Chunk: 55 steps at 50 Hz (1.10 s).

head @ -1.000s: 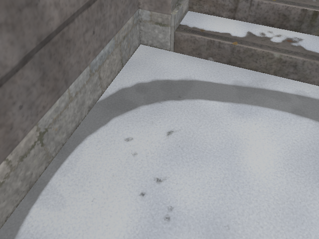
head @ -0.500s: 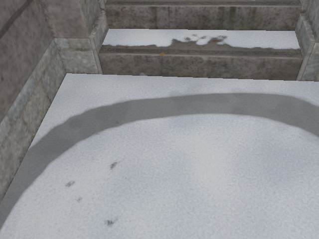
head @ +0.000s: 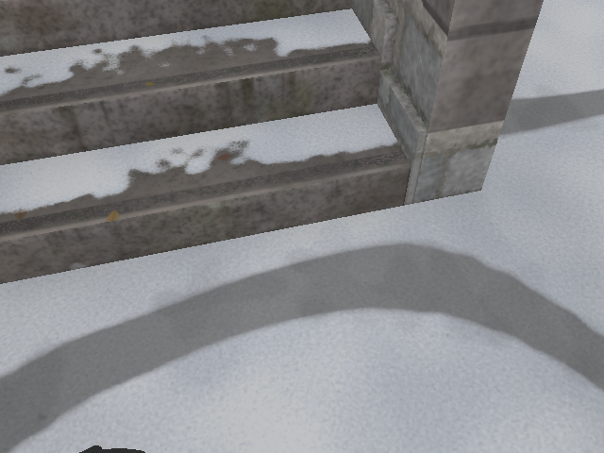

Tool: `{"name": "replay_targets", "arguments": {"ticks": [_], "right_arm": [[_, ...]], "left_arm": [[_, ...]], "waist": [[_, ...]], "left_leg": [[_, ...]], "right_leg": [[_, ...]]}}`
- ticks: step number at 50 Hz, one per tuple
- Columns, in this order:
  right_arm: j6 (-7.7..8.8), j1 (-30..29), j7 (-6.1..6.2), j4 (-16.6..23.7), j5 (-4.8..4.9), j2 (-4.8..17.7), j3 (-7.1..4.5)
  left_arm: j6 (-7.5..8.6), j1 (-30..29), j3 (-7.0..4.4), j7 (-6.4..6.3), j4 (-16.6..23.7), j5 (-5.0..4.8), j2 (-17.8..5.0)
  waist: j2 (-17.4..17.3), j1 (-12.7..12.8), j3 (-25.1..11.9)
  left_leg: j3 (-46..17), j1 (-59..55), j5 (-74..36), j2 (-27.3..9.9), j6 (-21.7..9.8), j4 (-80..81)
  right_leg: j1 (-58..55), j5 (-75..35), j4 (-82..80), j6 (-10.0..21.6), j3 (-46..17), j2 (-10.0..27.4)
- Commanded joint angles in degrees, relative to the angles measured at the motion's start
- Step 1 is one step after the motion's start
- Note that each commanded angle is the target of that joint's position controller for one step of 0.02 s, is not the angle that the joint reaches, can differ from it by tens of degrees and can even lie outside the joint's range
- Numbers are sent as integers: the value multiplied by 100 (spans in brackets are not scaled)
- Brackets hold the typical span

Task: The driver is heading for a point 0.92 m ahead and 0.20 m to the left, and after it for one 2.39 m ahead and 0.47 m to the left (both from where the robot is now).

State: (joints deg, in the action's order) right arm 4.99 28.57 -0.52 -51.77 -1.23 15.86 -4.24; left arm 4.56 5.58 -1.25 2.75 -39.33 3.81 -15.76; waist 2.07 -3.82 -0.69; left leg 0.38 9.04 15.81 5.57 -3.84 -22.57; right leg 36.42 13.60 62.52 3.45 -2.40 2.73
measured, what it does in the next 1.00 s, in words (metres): walks ahead, turning left: right foot, then left foot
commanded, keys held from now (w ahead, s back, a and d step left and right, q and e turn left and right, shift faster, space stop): w+q+shift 0.58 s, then w+shift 0.08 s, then w+e+shift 0.34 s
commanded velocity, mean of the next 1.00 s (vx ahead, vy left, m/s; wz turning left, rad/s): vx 1.00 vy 0.00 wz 0.44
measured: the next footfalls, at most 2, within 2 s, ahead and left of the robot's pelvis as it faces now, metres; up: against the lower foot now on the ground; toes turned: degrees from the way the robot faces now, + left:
right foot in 0.18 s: +0.36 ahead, -0.14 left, +0.00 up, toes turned +8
left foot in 0.62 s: +0.70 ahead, +0.17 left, +0.00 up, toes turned +34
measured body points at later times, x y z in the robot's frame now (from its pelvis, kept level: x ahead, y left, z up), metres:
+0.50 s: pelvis +0.44 +0.01 -0.01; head +0.47 +0.02 +0.44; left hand +0.28 +0.26 -0.14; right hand +0.76 -0.14 -0.07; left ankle +0.57 +0.16 -0.67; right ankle +0.32 -0.15 -0.74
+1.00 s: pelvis +0.86 +0.22 -0.01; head +0.88 +0.23 +0.44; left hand +0.89 +0.51 -0.12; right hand +0.97 -0.02 -0.14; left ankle +0.67 +0.16 -0.72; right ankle +0.98 +0.16 -0.64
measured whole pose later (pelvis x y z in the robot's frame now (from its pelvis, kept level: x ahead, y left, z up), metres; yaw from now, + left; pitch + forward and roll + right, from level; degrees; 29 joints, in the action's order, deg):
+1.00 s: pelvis +0.86 +0.22 -0.01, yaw +27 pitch +2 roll +0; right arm 6.3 23.5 0.5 -52.0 -3.9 14.4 -1.3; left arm 2.5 7.3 -0.3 0.6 -45.2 1.8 -14.3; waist 0.6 -2.3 0.3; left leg 9.2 -9.8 18.6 6.2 -4.4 -12.0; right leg 44.3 10.8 69.5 9.5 3.3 1.8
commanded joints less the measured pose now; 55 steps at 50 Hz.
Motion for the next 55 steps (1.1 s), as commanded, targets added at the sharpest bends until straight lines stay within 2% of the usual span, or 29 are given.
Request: {"name": "replay_targets", "arguments": {"ticks": [1,6,8,9,10,11,13,15,19,22,24,27,30,31,32,33,35,36,39,41,43,45,48,50,51,52,53,54,55], "right_arm": [[184,-686,1,586,51,550,-71],[169,-157,-75,472,170,954,-158],[111,-22,-70,378,153,1162,-200],[123,-197,-83,453,175,1111,-198],[161,-149,-61,691,234,291,-14],[112,73,-24,962,410,198,42],[-42,-780,-44,914,165,416,12],[-188,-997,-170,936,26,244,12],[-460,-1792,-335,1416,-107,0,107],[-448,-2295,-482,1671,-37,187,131],[-434,-2738,-554,1800,-36,160,206],[-405,-2666,-547,1687,-36,381,191],[-355,-124,-364,897,-55,1033,-88],[-395,172,-158,647,-40,1292,-252],[-483,-682,-26,807,-161,1880,-313],[-498,-470,27,1007,-117,1967,-377],[-337,-853,113,866,-101,1359,-259],[-219,-1111,119,846,-124,1166,-182],[139,-1149,59,626,-8,740,30],[266,-961,-88,456,10,656,57],[328,-1120,-132,462,14,616,94],[382,-894,-103,417,-53,491,145],[156,89,97,136,-291,486,164],[131,-418,329,217,-402,461,242],[152,-1195,402,478,-436,576,248],[167,-1696,443,658,-311,706,219],[180,-2205,401,811,-115,1051,117],[54,-3310,264,1006,185,1124,15],[198,-3385,219,1485,-38,229,273]], "left_arm": [[79,-555,158,117,697,-60,-92],[112,-851,90,23,669,-169,-379],[163,303,-82,-141,317,-104,-679],[195,1255,-214,-272,148,-30,-967],[182,2230,-364,-391,82,157,-1484],[115,2074,-415,-358,87,99,-1624],[108,1207,-259,-309,88,-53,-675],[156,1147,-192,-295,-120,-80,-411],[357,1330,-166,-243,-552,-315,-221],[422,1030,-177,-215,-656,-225,-289],[440,1120,-179,-289,-806,-291,-412],[364,1512,-272,-386,-865,-269,-978],[66,1098,-374,-497,-638,-146,-1414],[34,1249,-348,-431,-723,-49,-1223],[116,1886,-113,-317,-319,-91,-321],[265,1605,-97,-309,8,-200,-638],[301,1173,-90,-283,-120,-297,-833],[219,1126,-42,-268,-190,-221,-705],[-115,1308,50,-134,-400,-163,-332],[-158,485,39,-82,-148,-214,-300],[-102,174,77,-61,-63,-287,-122],[-153,485,99,-124,-298,-294,-43],[-134,42,-9,-275,-249,-170,-246],[-122,137,48,-215,-236,-194,-120],[-163,588,14,-142,-345,-224,-270],[-180,1465,-145,-150,-621,-228,-603],[-185,2681,-298,-174,-962,-73,-826],[-62,4190,-442,-216,-1471,-170,-816],[-164,3198,-478,-251,-1608,-230,-1107]], "waist": [[-432,472,764],[-395,286,415],[-291,828,-465],[-321,1321,-967],[682,1482,-1889],[1542,1146,-2310],[338,926,-612],[244,625,-74],[292,355,407],[293,165,621],[-3,185,830],[113,42,506],[371,-1205,-963],[-103,-1105,-933],[-1849,77,-855],[-1384,-295,-1908],[80,49,-382],[390,269,-162],[311,638,268],[185,437,734],[-228,393,610],[-825,365,88],[-482,66,9],[-728,539,-146],[-770,1060,-432],[-551,1521,-542],[-522,2132,-773],[894,3152,-416],[1783,1882,614]], "left_leg": [[-1718,1249,-123,-1245,-974,1811],[-1511,517,-2572,-1340,-690,1286],[-1206,285,-3988,-1033,-480,-776],[-1157,1257,-3148,-767,-374,-2283],[-739,2489,-40,-359,-292,-4375],[-566,3364,988,-260,-336,-5566],[-469,3851,29,-865,-331,-5568],[-472,3585,-60,-1097,-222,-5261],[-272,4001,-513,-1317,-125,-4918],[-38,3598,-1555,-1238,-186,-3805],[563,2953,-1903,-982,-369,-2749],[1159,1901,-1713,-337,-638,-2080],[661,-931,-832,67,-1037,-1681],[89,-2063,-25,-175,-1158,-1481],[-2584,-3064,-503,-1543,-1698,-1177],[-4254,-3520,632,-2063,-2194,194],[-3504,-1753,656,-2110,-1618,975],[-3004,-934,126,-1958,-1457,1000],[-1545,282,-1464,-1629,-1172,1410],[-494,372,-3222,-1251,-621,1564],[422,216,-4535,-836,-153,1495],[623,-834,-5631,-1092,-85,1200],[613,-3233,-7930,-1494,216,188],[972,-2610,-9207,-1575,352,-348],[1031,-1730,-9978,-1657,327,-846],[976,-1023,-10415,-1703,281,-1952],[902,-183,-9883,-1637,223,-3825],[1258,1461,-3951,-330,344,-8005],[714,4603,914,173,370,-10020]], "right_leg": [[-317,-807,-1706,-294,7,238],[-1903,-1311,-2935,-269,345,-262],[-3410,-664,-3229,-128,463,-550],[-4766,-250,-3081,-18,1,59],[-6081,2102,-3451,211,-2137,1857],[-5993,3226,-4621,561,-4520,2613],[-4526,2213,-4672,462,-2889,2011],[-3634,662,-4869,278,-1564,1558],[-3258,-914,-5281,100,-88,1380],[-2977,-1871,-5576,-8,1031,1012],[-2845,-2515,-5812,-140,1620,772],[-3530,-6073,-4903,-228,1842,915],[-3247,-7147,-1320,-63,1548,1162],[-2001,-3307,659,-128,1505,571],[449,1514,2991,-420,1218,-328],[1083,1149,3291,-287,-17,-326],[963,180,2239,-177,9,309],[491,163,1912,-164,-30,474],[-250,73,1089,-195,-138,662],[33,-569,165,-127,30,539],[-253,-1518,-927,26,378,202],[46,-1475,-312,248,711,94],[2290,14,1235,690,818,-320],[1015,207,337,864,1107,-430],[-571,-102,-556,851,1209,-546],[-1853,-480,-1441,755,1209,-800],[-3275,-893,-2791,897,1013,-788],[-4701,-3188,-5405,1439,783,-421],[-5279,-5322,-3955,1466,-509,197]]}}
Velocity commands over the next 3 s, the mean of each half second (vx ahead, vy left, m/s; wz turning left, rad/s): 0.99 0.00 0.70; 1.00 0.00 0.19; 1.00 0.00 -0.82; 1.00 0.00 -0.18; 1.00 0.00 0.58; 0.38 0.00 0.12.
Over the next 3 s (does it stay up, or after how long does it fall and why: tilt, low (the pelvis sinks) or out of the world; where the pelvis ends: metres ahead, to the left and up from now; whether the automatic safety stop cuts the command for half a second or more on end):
stays up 2.49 0.53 0.85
